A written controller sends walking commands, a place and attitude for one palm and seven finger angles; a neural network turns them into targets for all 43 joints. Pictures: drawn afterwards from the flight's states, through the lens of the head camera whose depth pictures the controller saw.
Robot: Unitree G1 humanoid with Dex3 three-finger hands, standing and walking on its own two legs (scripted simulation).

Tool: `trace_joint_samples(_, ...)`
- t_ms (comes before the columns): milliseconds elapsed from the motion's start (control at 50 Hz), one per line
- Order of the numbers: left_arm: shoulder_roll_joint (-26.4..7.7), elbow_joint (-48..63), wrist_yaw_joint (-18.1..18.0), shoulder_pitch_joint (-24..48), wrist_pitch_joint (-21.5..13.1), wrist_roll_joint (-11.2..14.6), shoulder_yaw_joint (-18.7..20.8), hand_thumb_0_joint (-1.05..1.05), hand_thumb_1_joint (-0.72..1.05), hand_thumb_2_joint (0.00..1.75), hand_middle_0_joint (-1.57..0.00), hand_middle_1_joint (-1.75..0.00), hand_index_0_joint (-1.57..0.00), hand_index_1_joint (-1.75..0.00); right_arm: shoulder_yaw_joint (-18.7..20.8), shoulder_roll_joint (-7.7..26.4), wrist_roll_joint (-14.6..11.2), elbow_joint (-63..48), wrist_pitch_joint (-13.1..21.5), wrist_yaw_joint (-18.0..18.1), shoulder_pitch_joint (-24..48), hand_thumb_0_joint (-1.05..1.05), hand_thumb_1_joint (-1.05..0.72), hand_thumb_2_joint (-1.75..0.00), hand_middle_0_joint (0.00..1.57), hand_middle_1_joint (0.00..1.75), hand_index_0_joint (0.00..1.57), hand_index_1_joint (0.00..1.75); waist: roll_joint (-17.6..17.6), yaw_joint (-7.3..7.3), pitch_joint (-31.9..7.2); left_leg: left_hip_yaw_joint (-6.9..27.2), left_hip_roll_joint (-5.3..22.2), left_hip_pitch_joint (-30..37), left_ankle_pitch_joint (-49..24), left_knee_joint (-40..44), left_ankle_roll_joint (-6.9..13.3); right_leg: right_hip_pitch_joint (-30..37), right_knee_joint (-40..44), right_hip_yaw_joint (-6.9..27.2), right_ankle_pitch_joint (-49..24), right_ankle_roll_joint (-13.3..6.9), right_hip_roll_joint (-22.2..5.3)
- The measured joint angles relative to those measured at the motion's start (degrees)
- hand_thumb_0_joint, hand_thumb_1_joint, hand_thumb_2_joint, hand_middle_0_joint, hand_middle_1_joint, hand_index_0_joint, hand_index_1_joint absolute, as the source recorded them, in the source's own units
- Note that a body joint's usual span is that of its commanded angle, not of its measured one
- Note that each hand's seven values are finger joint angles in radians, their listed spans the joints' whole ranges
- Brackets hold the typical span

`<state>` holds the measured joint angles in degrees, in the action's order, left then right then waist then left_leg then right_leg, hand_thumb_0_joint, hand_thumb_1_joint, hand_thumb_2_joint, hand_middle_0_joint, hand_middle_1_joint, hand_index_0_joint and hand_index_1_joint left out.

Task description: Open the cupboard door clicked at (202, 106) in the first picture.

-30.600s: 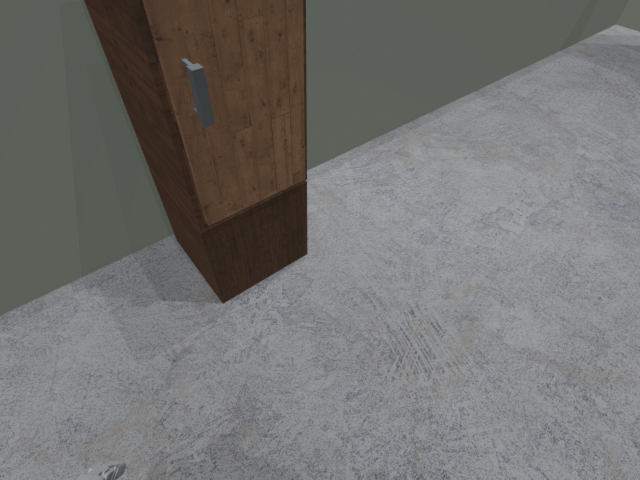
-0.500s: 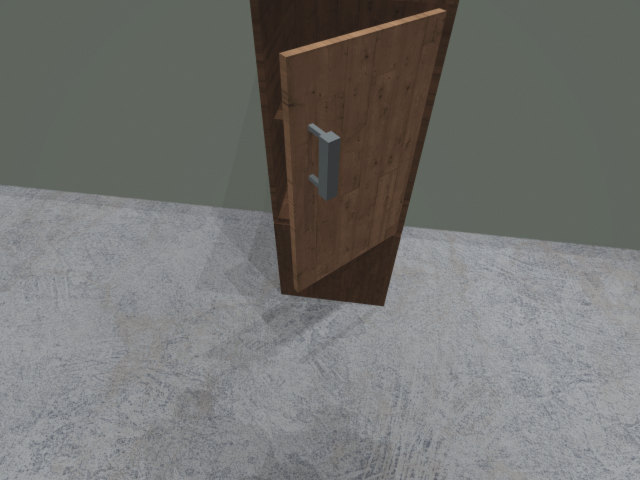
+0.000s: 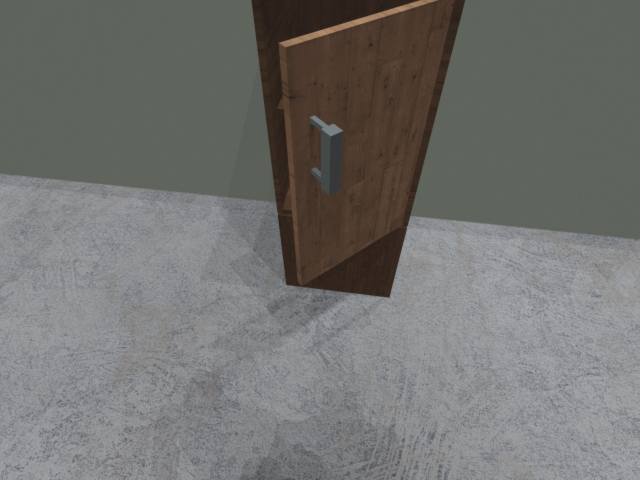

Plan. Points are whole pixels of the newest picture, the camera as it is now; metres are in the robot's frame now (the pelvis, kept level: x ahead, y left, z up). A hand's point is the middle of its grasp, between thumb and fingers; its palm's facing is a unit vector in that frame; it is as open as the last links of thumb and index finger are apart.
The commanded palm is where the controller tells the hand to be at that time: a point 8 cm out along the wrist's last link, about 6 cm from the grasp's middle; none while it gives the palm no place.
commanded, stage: look to check the result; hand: left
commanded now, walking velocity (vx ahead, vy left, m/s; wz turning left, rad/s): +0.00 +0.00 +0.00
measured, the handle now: (323, 155) +0.61 +0.03 +0.06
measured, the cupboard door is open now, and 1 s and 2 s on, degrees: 45 45 45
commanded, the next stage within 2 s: walk to a spot facing it in 0.12 s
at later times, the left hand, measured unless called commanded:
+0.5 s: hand out of the picture +0.05 +0.19 -0.18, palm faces -0.03 -0.97 -0.24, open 7.4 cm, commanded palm none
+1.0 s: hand out of the picture +0.10 +0.16 -0.16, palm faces -0.25 -0.93 -0.27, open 7.4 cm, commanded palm none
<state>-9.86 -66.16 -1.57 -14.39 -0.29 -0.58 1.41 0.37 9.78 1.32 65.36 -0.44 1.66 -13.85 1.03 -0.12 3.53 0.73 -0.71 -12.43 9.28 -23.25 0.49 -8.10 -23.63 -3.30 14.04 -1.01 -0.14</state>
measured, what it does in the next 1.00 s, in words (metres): lifts its left foot, turning right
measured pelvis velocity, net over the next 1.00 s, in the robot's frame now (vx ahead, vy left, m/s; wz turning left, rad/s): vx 0.01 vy -0.02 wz -0.35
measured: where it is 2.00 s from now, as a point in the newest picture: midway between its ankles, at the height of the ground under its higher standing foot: outside the picture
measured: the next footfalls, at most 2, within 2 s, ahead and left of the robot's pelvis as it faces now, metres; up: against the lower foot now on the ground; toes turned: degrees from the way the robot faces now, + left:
left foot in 1.16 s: +0.10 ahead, +0.12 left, +0.00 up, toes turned -26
right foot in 1.44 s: -0.01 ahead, -0.14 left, +0.00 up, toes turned -38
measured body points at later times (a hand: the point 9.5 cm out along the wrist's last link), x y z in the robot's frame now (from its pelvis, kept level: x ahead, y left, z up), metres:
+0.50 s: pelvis +0.01 +0.00 -0.01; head +0.04 -0.01 +0.44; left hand +0.05 +0.24 -0.16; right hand +0.04 -0.25 -0.16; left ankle +0.04 +0.11 -0.74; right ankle -0.01 -0.11 -0.74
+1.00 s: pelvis +0.01 -0.02 +0.00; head +0.06 -0.05 +0.44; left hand +0.11 +0.21 -0.14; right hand +0.04 -0.29 -0.15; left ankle +0.03 +0.14 -0.68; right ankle -0.02 -0.10 -0.74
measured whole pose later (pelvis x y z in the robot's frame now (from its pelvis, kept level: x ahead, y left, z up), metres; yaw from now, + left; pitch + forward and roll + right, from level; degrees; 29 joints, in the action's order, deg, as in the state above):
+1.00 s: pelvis +0.01 -0.02 +0.00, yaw -20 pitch +2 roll +2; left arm -10.7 -55.1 -1.1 -14.0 1.8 -1.6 4.7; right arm 3.8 12.2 0.6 52.9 -3.1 2.0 -4.6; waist -0.3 2.1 5.4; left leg 1.0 1.5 -24.7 25.0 -53.9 -2.9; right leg -14.7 -27.3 8.5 13.7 -3.6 4.9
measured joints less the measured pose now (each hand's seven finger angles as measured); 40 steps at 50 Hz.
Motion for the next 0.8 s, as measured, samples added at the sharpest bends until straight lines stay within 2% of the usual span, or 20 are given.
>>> trace_joint_samples(280,-1.50,0.57,0.25,2.82,-0.45,0.03,-0.11,0.01,0.90,0.90,-0.20,-0.30,-0.20,-0.30,-0.07,2.03,0.00,-0.17,0.30,-0.09,3.22,0.01,-0.91,-0.89,0.20,0.30,0.20,0.30,-0.28,0.15,-0.24,0.08,0.39,1.34,0.07,1.32,-0.38,1.59,1.96,-0.03,-0.31,-0.29,0.44)
trace_joint_samples(360,-1.45,1.38,0.04,2.77,0.23,-0.01,0.33,0.01,0.90,0.90,-0.20,-0.30,-0.20,-0.30,0.18,1.96,0.06,-0.83,-0.11,0.31,3.81,0.01,-0.91,-0.89,0.20,0.30,0.20,0.30,-0.13,0.60,-0.45,-0.98,1.04,0.83,0.94,0.18,-0.57,0.75,1.13,1.06,-0.06,-0.38,0.96)
trace_joint_samples(580,-1.54,6.26,1.34,2.13,3.26,-0.62,2.52,0.01,0.90,0.90,-0.20,-0.30,-0.20,-0.30,1.94,0.71,0.30,-6.15,-1.16,0.77,2.86,0.01,-0.91,-0.89,0.20,0.30,0.20,0.30,-1.22,0.75,1.11,-6.71,3.10,-2.82,5.49,-7.05,-0.53,-6.61,-9.15,6.54,3.55,-0.52,2.56)
trace_joint_samples(660,-1.79,8.29,1.89,2.98,3.66,-0.73,3.17,0.01,0.90,0.90,-0.20,-0.30,-0.20,-0.30,2.43,1.29,0.61,-7.37,-1.14,0.71,2.31,0.01,-0.91,-0.89,0.21,0.30,0.20,0.30,-0.82,1.26,2.23,-8.92,4.14,-3.51,6.53,-8.97,-0.94,-9.75,-16.77,4.03,9.17,-0.06,1.42)
trace_joint_samples(700,-1.88,9.47,2.03,2.74,3.03,-0.83,3.35,0.01,0.90,0.90,-0.20,-0.30,-0.20,-0.30,2.61,1.85,0.49,-7.85,-1.49,0.62,1.98,0.01,-0.91,-0.89,0.21,0.30,0.21,0.30,-0.05,1.40,2.15,-9.42,5.29,-4.76,7.87,-11.69,-1.65,-8.47,-13.23,3.49,6.13,-0.70,1.41)
trace_joint_samples(720,-1.77,9.72,1.85,2.80,2.54,-1.00,3.39,0.01,0.90,0.90,-0.20,-0.30,-0.20,-0.30,2.88,2.17,0.27,-7.91,-1.93,0.50,2.25,0.01,-0.91,-0.89,0.21,0.30,0.21,0.30,0.56,1.22,2.31,-8.53,5.60,-6.27,11.44,-15.30,-1.92,-8.76,-13.40,3.35,5.99,-1.50,2.05)
trace_joint_samples(760,-1.46,10.14,1.24,2.89,2.04,-0.94,3.35,0.01,0.90,0.90,-0.20,-0.30,-0.20,-0.30,3.34,2.70,0.01,-7.95,-2.92,0.37,3.17,0.01,-0.91,-0.89,0.21,0.30,0.20,0.30,1.02,1.07,2.83,-5.05,4.39,-9.96,16.94,-25.87,-2.04,-8.57,-12.80,3.52,5.80,-2.65,2.76)
trace_joint_samples(800,-1.20,10.42,0.66,2.57,1.91,-0.83,3.29,0.01,0.90,0.90,-0.20,-0.30,-0.20,-0.30,3.60,3.04,-0.12,-8.33,-3.32,0.31,4.37,0.01,-0.91,-0.89,0.20,0.30,0.20,0.30,0.81,1.25,3.15,-3.08,3.29,-12.68,17.30,-33.96,-2.39,-7.89,-10.60,4.69,4.48,-3.16,3.28)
